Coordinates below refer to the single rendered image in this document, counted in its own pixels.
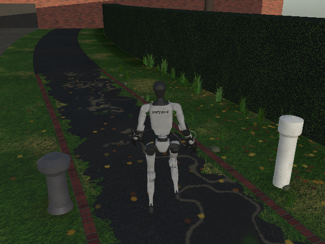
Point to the right robot upper arm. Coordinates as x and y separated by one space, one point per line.
179 114

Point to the robot left hand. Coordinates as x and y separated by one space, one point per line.
134 141

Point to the left robot upper arm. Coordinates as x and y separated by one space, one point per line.
142 117

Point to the robot left thigh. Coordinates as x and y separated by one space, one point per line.
150 158

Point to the robot right forearm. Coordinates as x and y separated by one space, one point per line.
188 135

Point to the left robot shin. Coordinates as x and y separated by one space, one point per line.
150 189

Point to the robot right hand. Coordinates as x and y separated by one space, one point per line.
193 146

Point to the robot left forearm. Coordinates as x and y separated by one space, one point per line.
136 133

